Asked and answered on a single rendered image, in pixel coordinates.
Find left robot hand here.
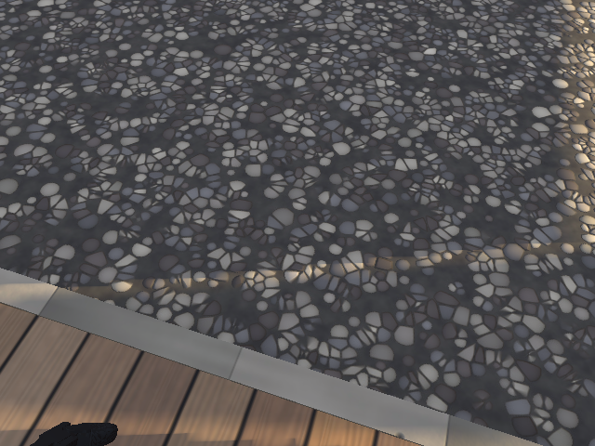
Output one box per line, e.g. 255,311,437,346
30,422,118,446

